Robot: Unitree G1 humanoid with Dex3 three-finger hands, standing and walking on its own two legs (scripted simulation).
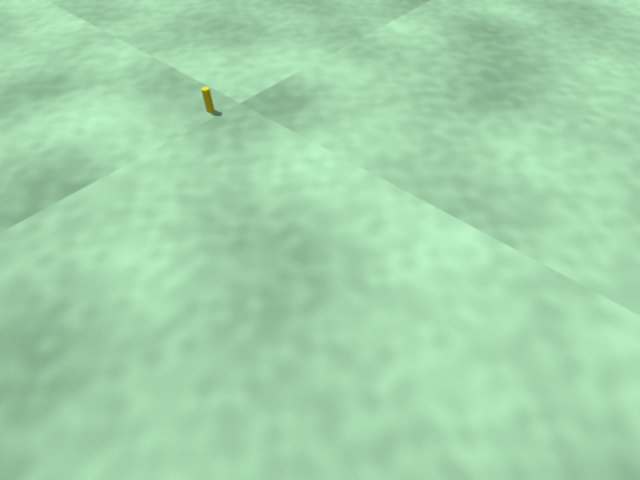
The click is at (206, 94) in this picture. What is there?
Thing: slim round
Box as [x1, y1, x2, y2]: [201, 87, 213, 112]
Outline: 203,87 201,89 207,111 213,111 208,87
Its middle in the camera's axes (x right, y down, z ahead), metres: -0.64 -0.82 +2.23
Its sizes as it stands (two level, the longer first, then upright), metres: 0.043 0.043 0.136
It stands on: the floor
